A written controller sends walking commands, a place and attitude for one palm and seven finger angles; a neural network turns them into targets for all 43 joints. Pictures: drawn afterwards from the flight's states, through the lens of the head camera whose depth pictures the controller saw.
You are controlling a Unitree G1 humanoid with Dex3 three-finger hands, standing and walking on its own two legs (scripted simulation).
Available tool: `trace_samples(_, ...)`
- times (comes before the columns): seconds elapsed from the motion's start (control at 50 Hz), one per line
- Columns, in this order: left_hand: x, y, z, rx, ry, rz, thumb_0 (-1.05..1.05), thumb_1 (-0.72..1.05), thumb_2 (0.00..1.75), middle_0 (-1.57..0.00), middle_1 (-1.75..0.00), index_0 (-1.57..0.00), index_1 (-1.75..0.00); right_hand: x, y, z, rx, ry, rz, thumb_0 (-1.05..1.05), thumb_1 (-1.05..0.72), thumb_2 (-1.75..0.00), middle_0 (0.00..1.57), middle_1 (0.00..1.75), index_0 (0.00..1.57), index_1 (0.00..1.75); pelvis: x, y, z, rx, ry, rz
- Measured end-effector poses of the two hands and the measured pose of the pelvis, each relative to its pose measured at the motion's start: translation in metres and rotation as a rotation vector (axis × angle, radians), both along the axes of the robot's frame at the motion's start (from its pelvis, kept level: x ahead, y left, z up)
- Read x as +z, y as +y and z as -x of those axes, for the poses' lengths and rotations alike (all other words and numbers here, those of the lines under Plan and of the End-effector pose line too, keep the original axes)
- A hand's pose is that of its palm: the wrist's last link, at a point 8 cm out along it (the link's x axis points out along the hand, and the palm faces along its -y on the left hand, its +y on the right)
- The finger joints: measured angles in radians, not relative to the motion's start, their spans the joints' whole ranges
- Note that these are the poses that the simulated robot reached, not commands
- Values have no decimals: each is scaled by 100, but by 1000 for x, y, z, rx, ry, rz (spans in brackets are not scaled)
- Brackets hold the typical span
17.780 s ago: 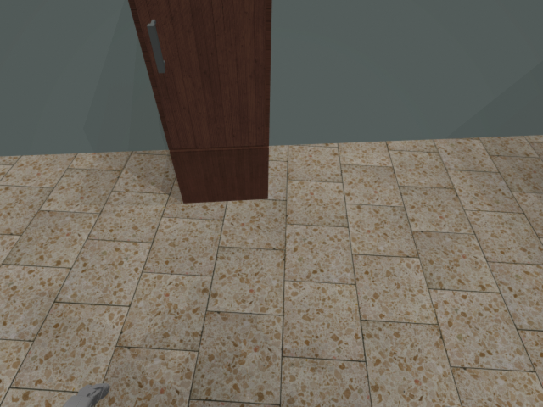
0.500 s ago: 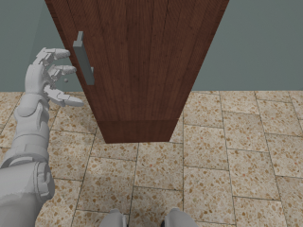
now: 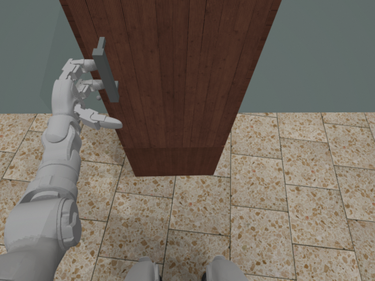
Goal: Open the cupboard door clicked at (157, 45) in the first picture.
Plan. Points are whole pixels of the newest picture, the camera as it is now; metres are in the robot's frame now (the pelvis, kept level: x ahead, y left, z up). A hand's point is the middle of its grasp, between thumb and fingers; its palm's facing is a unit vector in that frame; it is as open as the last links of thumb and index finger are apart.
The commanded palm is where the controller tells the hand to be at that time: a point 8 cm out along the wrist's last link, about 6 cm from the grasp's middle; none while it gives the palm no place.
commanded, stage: slide the fingers in behind the handle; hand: left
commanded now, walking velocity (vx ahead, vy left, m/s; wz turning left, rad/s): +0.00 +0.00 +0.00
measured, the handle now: (108, 71) +0.56 +0.16 +0.08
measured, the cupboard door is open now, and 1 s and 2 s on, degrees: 0 0 0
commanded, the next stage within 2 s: move the hooked fingers beside the handle in 0.74 s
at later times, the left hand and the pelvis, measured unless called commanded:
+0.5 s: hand (102, 99) +0.48 +0.16 +0.08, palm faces +0.06 -1.00 -0.02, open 14.5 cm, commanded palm +0.46 +0.17 +0.08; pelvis +0.00 +0.00 +0.00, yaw +2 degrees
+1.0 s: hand (102, 100) +0.48 +0.16 +0.08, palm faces +0.05 -1.00 -0.02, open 14.6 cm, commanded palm +0.46 +0.17 +0.08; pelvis +0.01 +0.00 +0.00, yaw +2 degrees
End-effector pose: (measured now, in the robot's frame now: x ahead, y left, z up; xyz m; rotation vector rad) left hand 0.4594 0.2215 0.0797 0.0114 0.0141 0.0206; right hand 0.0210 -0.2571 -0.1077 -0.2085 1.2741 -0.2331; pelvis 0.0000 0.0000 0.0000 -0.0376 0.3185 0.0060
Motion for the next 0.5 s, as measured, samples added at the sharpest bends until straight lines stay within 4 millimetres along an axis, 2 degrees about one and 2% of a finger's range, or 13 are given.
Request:
trace_samples(0.26,0,-4,3,22,-4,-7,-1,-50,30,-25,-121,-23,-121,-3,-7,0,28,20,3,1,-90,-89,21,30,20,30,-1,-5,1,22,7,1)
trace_samples(0.5,0,-8,6,36,-7,-11,-1,-50,30,-20,-121,-18,-120,-4,-4,-18,61,-1,-11,1,-90,-89,20,30,20,30,1,-4,-4,35,4,3)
